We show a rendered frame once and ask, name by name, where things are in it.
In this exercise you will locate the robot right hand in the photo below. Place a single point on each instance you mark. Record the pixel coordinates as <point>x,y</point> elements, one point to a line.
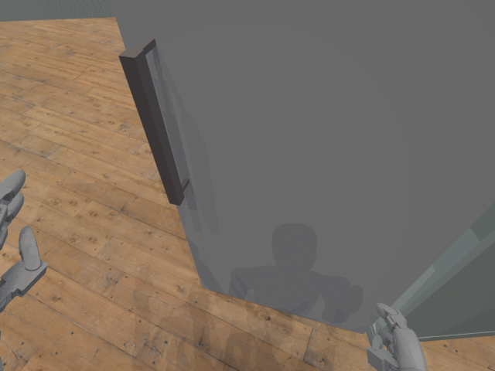
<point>404,348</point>

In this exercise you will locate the fridge door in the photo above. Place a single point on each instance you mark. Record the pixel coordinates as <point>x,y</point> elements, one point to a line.
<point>335,149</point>

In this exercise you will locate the handle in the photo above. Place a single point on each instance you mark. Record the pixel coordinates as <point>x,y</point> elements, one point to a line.
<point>136,68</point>

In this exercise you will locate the robot left hand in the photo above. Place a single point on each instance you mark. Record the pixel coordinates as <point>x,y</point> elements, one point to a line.
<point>20,277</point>

